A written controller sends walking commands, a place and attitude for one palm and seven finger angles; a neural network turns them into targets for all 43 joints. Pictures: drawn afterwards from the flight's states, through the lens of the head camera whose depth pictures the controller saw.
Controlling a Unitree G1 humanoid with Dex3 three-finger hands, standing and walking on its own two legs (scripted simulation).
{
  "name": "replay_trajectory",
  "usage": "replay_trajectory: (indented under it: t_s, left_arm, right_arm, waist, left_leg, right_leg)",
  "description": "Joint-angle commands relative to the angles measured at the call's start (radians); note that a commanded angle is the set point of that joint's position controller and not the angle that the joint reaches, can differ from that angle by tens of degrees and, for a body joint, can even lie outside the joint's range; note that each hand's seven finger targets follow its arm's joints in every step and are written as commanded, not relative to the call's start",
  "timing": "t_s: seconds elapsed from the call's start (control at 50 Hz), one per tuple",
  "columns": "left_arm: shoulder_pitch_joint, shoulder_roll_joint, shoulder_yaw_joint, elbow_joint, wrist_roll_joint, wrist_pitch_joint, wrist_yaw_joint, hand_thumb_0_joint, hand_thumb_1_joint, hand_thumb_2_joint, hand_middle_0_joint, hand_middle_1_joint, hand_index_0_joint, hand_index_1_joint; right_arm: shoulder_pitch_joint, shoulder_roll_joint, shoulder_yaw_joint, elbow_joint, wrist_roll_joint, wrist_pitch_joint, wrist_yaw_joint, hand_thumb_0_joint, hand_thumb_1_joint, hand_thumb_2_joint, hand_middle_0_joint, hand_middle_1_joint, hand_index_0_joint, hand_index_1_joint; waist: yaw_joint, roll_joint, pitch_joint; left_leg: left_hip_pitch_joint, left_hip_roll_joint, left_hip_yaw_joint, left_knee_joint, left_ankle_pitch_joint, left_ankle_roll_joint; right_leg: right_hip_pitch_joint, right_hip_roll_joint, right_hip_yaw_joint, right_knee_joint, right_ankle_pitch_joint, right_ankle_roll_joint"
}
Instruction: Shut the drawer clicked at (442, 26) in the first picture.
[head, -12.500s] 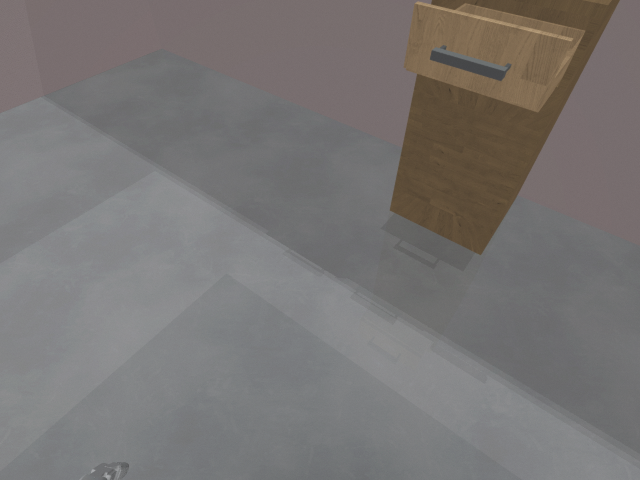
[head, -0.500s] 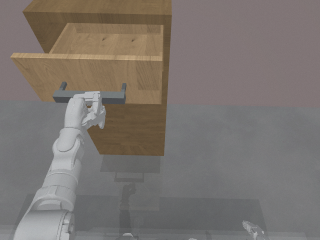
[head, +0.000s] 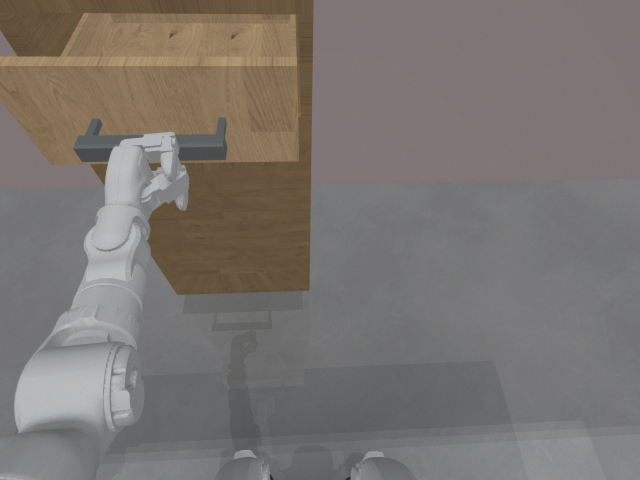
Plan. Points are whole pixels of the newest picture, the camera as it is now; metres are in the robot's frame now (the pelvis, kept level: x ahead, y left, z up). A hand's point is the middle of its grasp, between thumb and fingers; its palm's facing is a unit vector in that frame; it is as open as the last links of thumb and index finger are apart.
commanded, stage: push the drawer shut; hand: left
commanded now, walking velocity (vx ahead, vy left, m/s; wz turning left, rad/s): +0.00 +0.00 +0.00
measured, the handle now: (156, 136) +0.55 +0.20 +0.09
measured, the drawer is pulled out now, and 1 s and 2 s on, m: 0.11 0.00 0.00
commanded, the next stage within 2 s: pull the fist back off the drawer in 1.30 s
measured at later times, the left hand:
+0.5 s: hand (183, 143) +0.53 +0.16 +0.09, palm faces -0.03 -1.00 -0.01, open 3.1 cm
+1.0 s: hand (184, 116) +0.58 +0.17 +0.09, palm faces -0.02 -1.00 +0.00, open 3.2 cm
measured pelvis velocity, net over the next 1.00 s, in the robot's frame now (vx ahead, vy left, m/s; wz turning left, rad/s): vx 0.01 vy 0.02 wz -0.03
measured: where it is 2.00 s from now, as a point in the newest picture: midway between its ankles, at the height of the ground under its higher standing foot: outside the picture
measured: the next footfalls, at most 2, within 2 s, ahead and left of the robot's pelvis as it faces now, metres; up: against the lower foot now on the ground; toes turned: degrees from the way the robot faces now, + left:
none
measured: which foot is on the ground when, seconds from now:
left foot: down 0.00-1.00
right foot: down 0.00-1.00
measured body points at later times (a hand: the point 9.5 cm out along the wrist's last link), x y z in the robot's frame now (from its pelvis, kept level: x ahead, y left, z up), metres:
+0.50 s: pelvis +0.01 +0.01 -0.01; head +0.12 +0.02 +0.43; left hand +0.52 +0.22 +0.09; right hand -0.01 -0.25 -0.12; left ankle +0.04 +0.12 -0.70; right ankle +0.01 -0.10 -0.70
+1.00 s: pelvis +0.01 +0.02 -0.02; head +0.16 +0.04 +0.41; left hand +0.58 +0.22 +0.10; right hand -0.05 -0.23 -0.12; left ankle +0.04 +0.12 -0.70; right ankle +0.01 -0.10 -0.70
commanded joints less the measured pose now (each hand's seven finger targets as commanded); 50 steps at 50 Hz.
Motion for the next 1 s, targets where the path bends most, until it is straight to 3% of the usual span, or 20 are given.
replay_trajectory:
  t_s: [0.0, 0.08, 0.16, 0.2, 0.22, 0.26, 0.36, 0.42, 0.5, 0.52, 0.6, 0.64, 0.66, 0.74, 0.78, 0.82, 0.9, 0.92, 0.96, 0.98]
  left_arm:
    - [-0.551, 0.235, 0.06, -0.188, -0.014, -0.063, -0.001, 0.0, 0.9, 0.9, -1.4, -1.6, -1.4, -1.6]
    - [-0.602, 0.286, 0.087, -0.135, -0.002, -0.048, -0.002, 0.0, 0.9, 0.9, -1.4, -1.6, -1.4, -1.6]
    - [-0.62, 0.285, 0.088, -0.154, 0.008, -0.049, -0.003, 0.0, 0.9, 0.9, -1.4, -1.6, -1.4, -1.6]
    - [-0.63, 0.299, 0.099, -0.128, 0.01, -0.044, 0.001, 0.0, 0.9, 0.9, -1.4, -1.6, -1.4, -1.6]
    - [-0.64, 0.329, 0.118, -0.134, 0.016, -0.044, 0.003, 0.0, 0.9, 0.9, -1.4, -1.6, -1.4, -1.6]
    - [-0.654, 0.299, 0.092, -0.135, 0.023, -0.04, 0.003, 0.0, 0.9, 0.9, -1.4, -1.6, -1.4, -1.6]
    - [-0.677, 0.358, 0.136, -0.114, 0.034, -0.031, 0.013, 0.0, 0.9, 0.9, -1.4, -1.6, -1.4, -1.6]
    - [-0.703, 0.351, 0.127, -0.104, 0.039, -0.028, 0.013, 0.0, 0.9, 0.9, -1.4, -1.6, -1.4, -1.6]
    - [-0.725, 0.421, 0.167, -0.09, 0.051, -0.024, 0.012, 0.0, 0.9, 0.9, -1.4, -1.6, -1.4, -1.6]
    - [-0.73, 0.391, 0.144, -0.078, 0.053, -0.02, 0.009, 0.0, 0.9, 0.9, -1.4, -1.6, -1.4, -1.6]
    - [-0.77, 0.436, 0.167, -0.061, 0.056, -0.016, 0.008, 0.0, 0.9, 0.9, -1.4, -1.6, -1.4, -1.6]
    - [-0.79, 0.421, 0.154, -0.079, 0.062, -0.018, 0.007, 0.0, 0.9, 0.9, -1.4, -1.6, -1.4, -1.6]
    - [-0.788, 0.409, 0.148, -0.052, 0.061, -0.012, 0.008, 0.0, 0.9, 0.9, -1.4, -1.6, -1.4, -1.6]
    - [-0.855, 0.451, 0.162, -0.032, 0.075, -0.001, 0.017, 0.0, 0.9, 0.9, -1.4, -1.6, -1.4, -1.6]
    - [-0.851, 0.484, 0.183, -0.038, 0.082, -0.003, 0.018, 0.0, 0.9, 0.9, -1.4, -1.6, -1.4, -1.6]
    - [-0.898, 0.427, 0.136, -0.052, 0.085, -0.002, 0.021, 0.0, 0.9, 0.9, -1.4, -1.6, -1.4, -1.6]
    - [-0.935, 0.459, 0.147, -0.007, 0.105, 0.013, 0.039, 0.0, 0.9, 0.9, -1.4, -1.6, -1.4, -1.6]
    - [-0.959, 0.432, 0.12, 0.005, 0.109, 0.02, 0.041, 0.0, 0.9, 0.9, -1.4, -1.6, -1.4, -1.6]
    - [-0.971, 0.484, 0.151, 0.036, 0.116, 0.031, 0.048, 0.0, 0.9, 0.9, -1.4, -1.6, -1.4, -1.6]
    - [-0.997, 0.511, 0.166, 0.017, 0.119, 0.027, 0.051, 0.0, 0.9, 0.9, -1.4, -1.6, -1.4, -1.6]
  right_arm:
    - [0.107, -0.157, -0.053, -0.083, -0.006, -0.024, -0.014, 0.0, -0.9, -0.9, 0.2, 0.3, 0.2, 0.3]
    - [0.135, -0.168, -0.051, -0.079, -0.011, -0.019, -0.015, 0.0, -0.9, -0.9, 0.2, 0.3, 0.2, 0.3]
    - [0.156, -0.166, -0.055, -0.085, -0.017, -0.017, -0.008, 0.0, -0.9, -0.9, 0.2, 0.3, 0.2, 0.3]
    - [0.173, -0.173, -0.056, -0.08, -0.02, -0.011, -0.006, 0.0, -0.9, -0.9, 0.2, 0.3, 0.2, 0.3]
    - [0.181, -0.177, -0.057, -0.082, -0.022, -0.008, -0.007, 0.0, -0.9, -0.9, 0.2, 0.3, 0.2, 0.3]
    - [0.185, -0.172, -0.056, -0.084, -0.023, -0.004, -0.003, 0.0, -0.9, -0.9, 0.2, 0.3, 0.2, 0.3]
    - [0.212, -0.183, -0.057, -0.081, -0.031, 0.008, -0.002, 0.0, -0.9, -0.9, 0.2, 0.3, 0.2, 0.3]
    - [0.219, -0.18, -0.055, -0.077, -0.033, 0.013, 0.0, 0.0, -0.9, -0.9, 0.2, 0.3, 0.2, 0.3]
    - [0.236, -0.188, -0.052, -0.081, -0.037, 0.02, -0.001, 0.0, -0.9, -0.9, 0.2, 0.3, 0.2, 0.3]
    - [0.235, -0.185, -0.051, -0.081, -0.038, 0.021, 0.0, 0.0, -0.9, -0.9, 0.2, 0.3, 0.2, 0.3]
    - [0.251, -0.195, -0.048, -0.076, -0.043, 0.025, -0.002, 0.0, -0.9, -0.9, 0.2, 0.3, 0.2, 0.3]
    - [0.259, -0.194, -0.051, -0.077, -0.047, 0.027, 0.0, 0.0, -0.9, -0.9, 0.2, 0.3, 0.2, 0.3]
    - [0.261, -0.193, -0.05, -0.072, -0.047, 0.027, 0.002, 0.0, -0.9, -0.9, 0.2, 0.3, 0.2, 0.3]
    - [0.279, -0.204, -0.047, -0.065, -0.054, 0.031, 0.001, 0.0, -0.9, -0.9, 0.2, 0.3, 0.2, 0.3]
    - [0.293, -0.206, -0.046, -0.068, -0.058, 0.034, 0.002, 0.0, -0.9, -0.9, 0.2, 0.3, 0.2, 0.3]
    - [0.296, -0.201, -0.046, -0.062, -0.062, 0.036, 0.007, 0.0, -0.9, -0.9, 0.2, 0.3, 0.2, 0.3]
    - [0.319, -0.213, -0.044, -0.05, -0.067, 0.041, 0.01, 0.0, -0.9, -0.9, 0.2, 0.3, 0.2, 0.3]
    - [0.32, -0.211, -0.042, -0.05, -0.069, 0.041, 0.011, 0.0, -0.9, -0.9, 0.2, 0.3, 0.2, 0.3]
    - [0.333, -0.22, -0.04, -0.044, -0.072, 0.041, 0.009, 0.0, -0.9, -0.9, 0.2, 0.3, 0.2, 0.3]
    - [0.34, -0.222, -0.037, -0.047, -0.076, 0.041, 0.008, 0.0, -0.9, -0.9, 0.2, 0.3, 0.2, 0.3]
  waist:
    - [-0.048, 0.019, -0.392]
    - [-0.067, 0.003, -0.371]
    - [-0.058, 0.087, -0.447]
    - [-0.072, 0.038, -0.44]
    - [-0.067, 0.046, -0.454]
    - [-0.073, 0.076, -0.453]
    - [-0.081, 0.052, -0.46]
    - [-0.093, 0.073, -0.454]
    - [-0.09, 0.09, -0.472]
    - [-0.101, 0.091, -0.468]
    - [-0.115, 0.095, -0.466]
    - [-0.118, 0.129, -0.511]
    - [-0.123, 0.127, -0.485]
    - [-0.145, 0.115, -0.483]
    - [-0.133, 0.152, -0.522]
    - [-0.151, 0.185, -0.527]
    - [-0.171, 0.169, -0.505]
    - [-0.184, 0.175, -0.492]
    - [-0.192, 0.149, -0.477]
    - [-0.191, 0.169, -0.502]
  left_leg:
    - [0.228, -0.064, -0.063, -0.077, 0.111, 0.037]
    - [0.18, -0.062, -0.065, -0.063, 0.09, 0.042]
    - [0.237, -0.057, -0.07, -0.051, 0.141, 0.034]
    - [0.221, -0.054, -0.072, -0.041, 0.152, 0.039]
    - [0.215, -0.053, -0.074, -0.042, 0.158, 0.038]
    - [0.23, -0.053, -0.074, -0.039, 0.169, 0.036]
    - [0.221, -0.05, -0.076, -0.03, 0.193, 0.039]
    - [0.233, -0.048, -0.075, -0.021, 0.215, 0.038]
    - [0.222, -0.048, -0.078, -0.015, 0.233, 0.038]
    - [0.228, -0.047, -0.079, -0.013, 0.237, 0.038]
    - [0.223, -0.042, -0.085, -0.004, 0.248, 0.038]
    - [0.266, -0.039, -0.096, 0.005, 0.287, 0.034]
    - [0.258, -0.039, -0.093, 0.008, 0.279, 0.034]
    - [0.234, -0.036, -0.102, 0.017, 0.258, 0.037]
    - [0.254, -0.036, -0.107, 0.023, 0.299, 0.035]
    - [0.298, -0.03, -0.118, 0.028, 0.324, 0.029]
    - [0.283, -0.023, -0.13, 0.035, 0.314, 0.031]
    - [0.27, -0.026, -0.13, 0.034, 0.291, 0.032]
    - [0.233, -0.024, -0.13, 0.037, 0.26, 0.036]
    - [0.239, -0.026, -0.129, 0.043, 0.281, 0.038]
  right_leg:
    - [0.088, 0.046, 0.107, -0.129, 0.2, 0.031]
    - [0.069, 0.05, 0.113, -0.127, 0.175, 0.033]
    - [0.039, 0.052, 0.101, -0.108, 0.194, 0.028]
    - [0.038, 0.056, 0.1, -0.107, 0.21, 0.032]
    - [0.045, 0.055, 0.1, -0.101, 0.213, 0.031]
    - [0.024, 0.056, 0.095, -0.1, 0.216, 0.03]
    - [0.029, 0.06, 0.095, -0.099, 0.238, 0.031]
    - [0.009, 0.063, 0.091, -0.096, 0.255, 0.031]
    - [0.015, 0.063, 0.092, -0.088, 0.266, 0.029]
    - [0.001, 0.064, 0.089, -0.089, 0.268, 0.03]
    - [-0.019, 0.065, 0.087, -0.085, 0.267, 0.031]
    - [-0.043, 0.066, 0.079, -0.073, 0.275, 0.028]
    - [-0.057, 0.067, 0.079, -0.08, 0.265, 0.029]
    - [-0.076, 0.067, 0.078, -0.079, 0.239, 0.032]
    - [-0.071, 0.07, 0.075, -0.065, 0.264, 0.026]
    - [-0.118, 0.07, 0.068, -0.064, 0.257, 0.027]
    - [-0.155, 0.072, 0.061, -0.064, 0.229, 0.027]
    - [-0.168, 0.073, 0.062, -0.067, 0.212, 0.028]
    - [-0.165, 0.073, 0.063, -0.07, 0.193, 0.029]
    - [-0.156, 0.073, 0.065, -0.064, 0.212, 0.028]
